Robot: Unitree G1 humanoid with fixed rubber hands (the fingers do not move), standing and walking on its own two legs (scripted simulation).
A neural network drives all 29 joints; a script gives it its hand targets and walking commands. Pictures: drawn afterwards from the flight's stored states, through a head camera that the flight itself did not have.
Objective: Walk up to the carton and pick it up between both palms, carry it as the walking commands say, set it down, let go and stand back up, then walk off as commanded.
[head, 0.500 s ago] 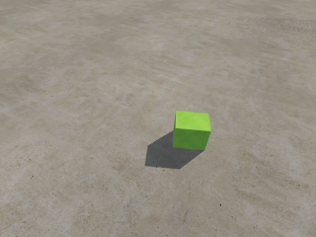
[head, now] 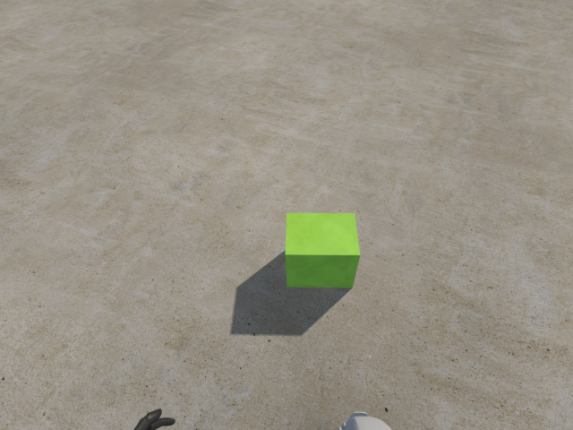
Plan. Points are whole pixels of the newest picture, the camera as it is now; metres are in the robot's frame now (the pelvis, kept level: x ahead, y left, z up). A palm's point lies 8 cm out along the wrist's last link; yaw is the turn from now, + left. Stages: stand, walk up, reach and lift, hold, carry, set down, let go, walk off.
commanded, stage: walk up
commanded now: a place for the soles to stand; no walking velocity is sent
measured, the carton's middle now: (320, 251) +0.82 -0.11 -0.63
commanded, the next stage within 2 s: none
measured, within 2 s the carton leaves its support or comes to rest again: neither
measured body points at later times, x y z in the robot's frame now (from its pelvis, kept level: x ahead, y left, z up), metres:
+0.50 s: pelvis +0.19 -0.05 +0.03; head +0.20 -0.02 +0.47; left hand +0.22 +0.20 -0.13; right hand +0.25 -0.29 -0.09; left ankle +0.20 +0.06 -0.71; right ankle +0.25 -0.20 -0.64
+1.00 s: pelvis +0.28 -0.15 +0.02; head +0.30 -0.14 +0.47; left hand +0.38 +0.10 -0.12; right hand +0.37 -0.39 -0.12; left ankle +0.26 -0.02 -0.71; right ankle +0.38 -0.25 -0.71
